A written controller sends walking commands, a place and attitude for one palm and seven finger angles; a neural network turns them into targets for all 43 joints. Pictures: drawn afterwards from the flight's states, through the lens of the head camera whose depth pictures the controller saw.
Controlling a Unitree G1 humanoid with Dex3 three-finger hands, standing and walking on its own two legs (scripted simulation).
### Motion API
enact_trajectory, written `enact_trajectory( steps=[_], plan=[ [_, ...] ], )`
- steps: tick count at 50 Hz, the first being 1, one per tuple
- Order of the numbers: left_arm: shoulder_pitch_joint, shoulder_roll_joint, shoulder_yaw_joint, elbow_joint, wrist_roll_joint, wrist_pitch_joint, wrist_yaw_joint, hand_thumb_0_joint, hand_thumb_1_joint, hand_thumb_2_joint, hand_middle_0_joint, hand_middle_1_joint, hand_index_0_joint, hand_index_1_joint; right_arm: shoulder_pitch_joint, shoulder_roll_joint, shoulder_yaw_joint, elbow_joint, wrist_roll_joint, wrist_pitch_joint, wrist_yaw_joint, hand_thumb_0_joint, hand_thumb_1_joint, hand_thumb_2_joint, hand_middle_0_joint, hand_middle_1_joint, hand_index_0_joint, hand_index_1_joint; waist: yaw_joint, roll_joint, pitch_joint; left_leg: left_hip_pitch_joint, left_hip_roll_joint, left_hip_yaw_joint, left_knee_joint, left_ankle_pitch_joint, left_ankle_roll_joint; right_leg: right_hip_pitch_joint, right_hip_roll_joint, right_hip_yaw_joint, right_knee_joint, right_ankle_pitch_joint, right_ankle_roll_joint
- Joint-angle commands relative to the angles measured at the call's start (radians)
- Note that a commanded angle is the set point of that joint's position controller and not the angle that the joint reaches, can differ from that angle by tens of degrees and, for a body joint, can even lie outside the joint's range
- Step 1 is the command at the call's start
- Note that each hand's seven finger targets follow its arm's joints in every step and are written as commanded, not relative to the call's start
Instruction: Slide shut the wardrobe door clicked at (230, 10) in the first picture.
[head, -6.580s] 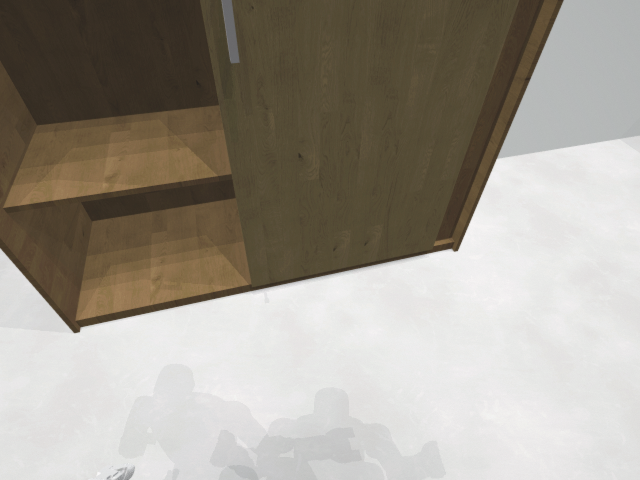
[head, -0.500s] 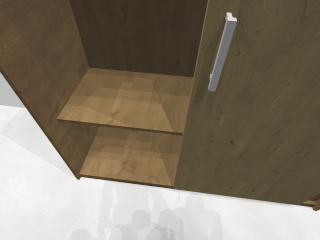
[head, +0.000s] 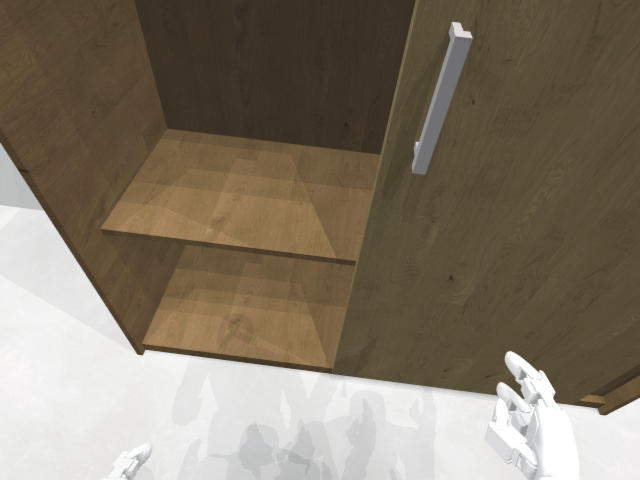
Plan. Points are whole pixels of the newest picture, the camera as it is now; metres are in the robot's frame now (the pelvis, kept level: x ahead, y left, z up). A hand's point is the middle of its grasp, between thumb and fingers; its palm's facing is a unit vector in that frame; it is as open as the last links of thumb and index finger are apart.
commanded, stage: raise the hand with hooked fingers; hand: right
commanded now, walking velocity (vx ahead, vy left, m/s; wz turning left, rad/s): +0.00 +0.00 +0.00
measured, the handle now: (436, 104) +0.52 -0.10 +0.23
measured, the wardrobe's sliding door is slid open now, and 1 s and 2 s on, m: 0.62 0.62 0.62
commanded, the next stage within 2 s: move the hooked fingers beside the handle in 1.90 s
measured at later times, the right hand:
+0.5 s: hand (548, 435) +0.18 -0.20 +0.09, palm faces +0.01 +1.00 -0.09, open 10.3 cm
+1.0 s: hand out of the picture +0.22 -0.28 +0.17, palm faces +0.12 +0.99 -0.07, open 13.2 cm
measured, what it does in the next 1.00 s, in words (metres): stands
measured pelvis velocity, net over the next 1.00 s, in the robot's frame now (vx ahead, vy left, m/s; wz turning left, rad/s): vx -0.03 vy -0.02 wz -0.01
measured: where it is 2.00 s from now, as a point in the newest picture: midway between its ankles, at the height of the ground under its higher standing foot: outside the picture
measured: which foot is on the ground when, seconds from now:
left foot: down 0.00-1.00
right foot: down 0.00-1.00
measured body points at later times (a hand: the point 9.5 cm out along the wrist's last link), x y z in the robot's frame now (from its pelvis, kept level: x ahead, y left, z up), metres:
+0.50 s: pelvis -0.05 +0.00 -0.03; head -0.06 +0.00 +0.42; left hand +0.14 +0.19 -0.09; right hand +0.17 -0.25 +0.09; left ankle -0.02 +0.10 -0.73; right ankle -0.01 -0.12 -0.73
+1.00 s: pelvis -0.03 -0.02 +0.00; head -0.06 -0.01 +0.45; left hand +0.18 +0.20 -0.04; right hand +0.21 -0.33 +0.18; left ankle -0.02 +0.10 -0.73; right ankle -0.01 -0.12 -0.73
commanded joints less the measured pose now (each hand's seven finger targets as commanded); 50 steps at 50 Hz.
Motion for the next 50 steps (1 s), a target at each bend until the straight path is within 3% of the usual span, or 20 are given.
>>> enact_trajectory(
  steps=[1,2,4,6,10,11,12,14,16,19,21,24,26,29,31,34,37,40,46,50],
  plan=[
    [-0.106,0.112,0.06,-0.243,0.017,-0.086,-0.047,0.0,0.9,0.9,-0.2,-0.3,-0.2,-0.3,0.271,0.02,-0.069,0.023,0.054,-0.217,0.152,0.0,-0.643,-0.79,0.218,0.465,0.218,0.465,-0.059,0.297,-0.035,-0.109,0.001,-0.007,0.04,0.283,-0.017,-0.169,0.004,0.041,0.081,0.209,-0.007],
    [-0.132,0.112,0.054,-0.269,0.014,-0.077,-0.066,0.0,0.9,0.9,-0.2,-0.3,-0.2,-0.3,0.303,0.03,-0.081,0.018,0.093,-0.279,0.217,0.0,-0.62,-0.78,0.22,0.48,0.22,0.48,-0.079,0.262,-0.042,-0.125,0.006,-0.008,0.089,0.288,-0.01,-0.211,0.009,0.026,0.113,0.184,0.006],
    [-0.165,0.133,0.064,-0.325,0.017,-0.064,-0.083,0.0,0.9,0.9,-0.2,-0.3,-0.2,-0.3,0.275,-0.041,-0.175,-0.044,0.16,-0.402,0.348,0.0,-0.573,-0.76,0.223,0.51,0.223,0.51,-0.096,0.136,-0.104,-0.138,0.025,-0.044,0.167,0.274,0.016,-0.267,0.02,-0.001,0.186,0.127,0.021],
    [-0.19,0.132,0.066,-0.393,0.011,-0.032,-0.087,0.0,0.9,0.9,-0.2,-0.3,-0.2,-0.3,0.269,-0.145,-0.269,-0.091,0.151,-0.383,0.371,0.0,-0.527,-0.74,0.227,0.54,0.227,0.54,-0.125,0.063,-0.128,-0.124,0.029,-0.081,0.169,0.191,0.026,-0.311,0.031,-0.025,0.206,0.08,0.009],
    [-0.23,0.103,0.045,-0.509,-0.01,0.006,-0.055,0.0,0.9,0.9,-0.2,-0.3,-0.2,-0.3,-0.025,-0.15,-0.221,-0.376,0.149,-0.297,0.303,0.0,-0.433,-0.7,0.233,0.6,0.233,0.6,-0.058,0.022,-0.155,-0.181,0.018,-0.128,0.09,-0.091,0.004,-0.294,0.035,-0.031,0.209,-0.057,-0.019],
    [-0.211,0.102,0.039,-0.5,-0.004,0.009,-0.047,0.0,0.9,0.9,-0.2,-0.3,-0.2,-0.3,-0.153,-0.154,-0.21,-0.448,0.15,-0.302,0.273,0.0,-0.41,-0.69,0.235,0.615,0.235,0.615,-0.023,0.025,-0.126,-0.236,0.006,-0.124,0.087,-0.147,0.001,-0.288,0.021,-0.003,0.209,-0.093,-0.023],
    [-0.181,0.101,0.041,-0.484,-0.003,0.003,-0.039,0.0,0.9,0.9,-0.2,-0.3,-0.2,-0.3,-0.22,-0.179,-0.232,-0.502,0.147,-0.316,0.245,0.0,-0.387,-0.68,0.237,0.63,0.237,0.63,-0.012,-0.037,-0.158,-0.234,0.004,-0.126,0.079,-0.151,0.004,-0.239,0.008,0.013,0.21,-0.088,-0.025],
    [-0.145,0.09,0.018,-0.45,-0.001,-0.02,-0.026,0.0,0.9,0.9,-0.2,-0.3,-0.2,-0.3,-0.278,-0.15,-0.175,-0.552,0.128,-0.362,0.223,0.0,-0.34,-0.66,0.24,0.66,0.24,0.66,0.018,-0.083,-0.161,-0.245,-0.005,-0.098,0.082,-0.115,0.005,-0.174,-0.005,0.038,0.201,-0.075,-0.028],
    [-0.145,0.098,-0.006,-0.42,0.001,-0.048,-0.012,0.0,0.9,0.9,-0.2,-0.3,-0.2,-0.3,-0.352,-0.129,-0.095,-0.574,0.121,-0.388,0.245,0.0,-0.293,-0.64,0.243,0.69,0.243,0.69,0.05,-0.069,-0.143,-0.268,-0.011,-0.086,0.076,-0.127,0.001,-0.144,-0.016,0.055,0.191,-0.101,-0.036],
    [-0.143,0.114,-0.029,-0.378,-0.011,-0.09,0.017,0.0,0.9,0.9,-0.2,-0.3,-0.2,-0.3,-0.365,-0.175,-0.083,-0.472,0.129,-0.361,0.322,0.0,-0.223,-0.61,0.248,0.735,0.248,0.735,0.054,-0.049,-0.106,-0.219,-0.007,-0.083,0.036,-0.161,-0.003,-0.144,-0.017,0.07,0.159,-0.139,-0.036],
    [-0.153,0.123,-0.038,-0.364,-0.021,-0.096,0.033,0.0,0.9,0.9,-0.2,-0.3,-0.2,-0.3,-0.387,-0.222,-0.117,-0.339,0.131,-0.278,0.367,0.0,-0.177,-0.59,0.252,0.765,0.252,0.765,0.048,-0.024,-0.063,-0.195,-0.006,-0.096,-0.004,-0.216,-0.002,-0.173,-0.013,0.079,0.133,-0.183,-0.034],
    [-0.189,0.114,-0.046,-0.364,-0.03,-0.095,0.049,0.0,0.9,0.9,-0.2,-0.3,-0.2,-0.3,-0.337,-0.271,-0.226,-0.185,0.16,-0.119,0.389,0.0,-0.107,-0.56,0.257,0.81,0.257,0.81,-0.02,0.048,-0.048,-0.124,0.014,-0.11,-0.062,-0.273,-0.009,-0.207,-0.01,0.075,0.087,-0.185,-0.025],
    [-0.217,0.105,-0.049,-0.381,-0.028,-0.093,0.045,0.0,0.9,0.9,-0.2,-0.3,-0.2,-0.3,-0.276,-0.309,-0.317,-0.144,0.192,-0.032,0.378,0.0,-0.06,-0.54,0.26,0.84,0.26,0.84,-0.075,0.08,-0.097,-0.051,0.018,-0.103,-0.064,-0.231,-0.007,-0.197,-0.006,0.078,0.071,-0.126,-0.02],
    [-0.232,0.087,-0.056,-0.396,-0.022,-0.104,0.024,0.0,0.9,0.9,-0.2,-0.3,-0.2,-0.3,-0.3,-0.317,-0.384,-0.305,0.226,-0.002,0.337,0.0,0.01,-0.51,0.265,0.885,0.265,0.885,-0.101,0.028,-0.149,0.008,0.014,-0.066,-0.045,-0.08,-0.003,-0.142,-0.008,0.068,0.038,-0.01,-0.013],
    [-0.216,0.085,-0.055,-0.398,-0.014,-0.125,0.007,0.0,0.9,0.9,-0.2,-0.3,-0.2,-0.3,-0.316,-0.334,-0.417,-0.391,0.229,-0.029,0.31,0.0,0.057,-0.49,0.268,0.915,0.268,0.915,-0.106,0.017,-0.174,0.032,-0.001,-0.044,-0.027,0.014,0.003,-0.101,-0.012,0.071,0.02,0.056,-0.011],
    [-0.177,0.104,-0.048,-0.375,-0.009,-0.156,-0.011,0.0,0.9,0.9,-0.2,-0.3,-0.2,-0.3,-0.344,-0.295,-0.361,-0.446,0.199,-0.071,0.302,0.0,0.127,-0.46,0.273,0.96,0.273,0.96,-0.069,-0.034,-0.149,-0.001,-0.012,-0.02,-0.021,0.111,0.003,-0.033,-0.018,0.059,0.002,0.113,-0.01],
    [-0.172,0.125,-0.04,-0.347,-0.014,-0.173,-0.002,0.0,0.9,0.9,-0.2,-0.3,-0.2,-0.3,-0.445,-0.297,-0.328,-0.425,0.187,-0.054,0.327,0.0,0.197,-0.43,0.278,1.005,0.278,1.005,-0.04,-0.054,-0.108,-0.014,-0.013,-0.022,-0.048,0.105,0.0,0.005,-0.021,0.065,-0.013,0.09,-0.016],
    [-0.173,0.135,-0.038,-0.333,-0.027,-0.183,0.022,0.0,0.9,0.9,-0.2,-0.3,-0.2,-0.3,-0.508,-0.31,-0.32,-0.403,0.19,-0.009,0.364,0.0,0.267,-0.4,0.283,1.05,0.283,1.05,-0.044,-0.051,-0.104,-0.003,-0.011,-0.02,-0.076,0.07,-0.002,0.045,-0.022,0.076,-0.051,0.044,-0.018],
    [-0.202,0.131,-0.055,-0.324,-0.022,-0.172,0.041,0.0,0.9,0.9,-0.2,-0.3,-0.2,-0.3,-0.606,-0.43,-0.443,-0.412,0.203,0.07,0.385,0.0,0.407,-0.34,0.293,1.14,0.293,1.14,-0.086,-0.057,-0.136,0.092,-0.016,-0.012,-0.102,0.153,0.009,0.109,-0.016,0.092,-0.099,0.133,-0.008],
    [-0.231,0.118,-0.068,-0.322,-0.029,-0.151,0.035,0.0,0.9,0.9,-0.2,-0.3,-0.2,-0.3,-0.675,-0.418,-0.444,-0.374,0.216,0.119,0.401,0.0,0.5,-0.3,0.3,1.2,0.3,1.2,-0.084,-0.061,-0.105,0.101,-0.017,-0.004,-0.115,0.219,0.009,0.138,-0.018,0.09,-0.12,0.194,0.001]
  ],
)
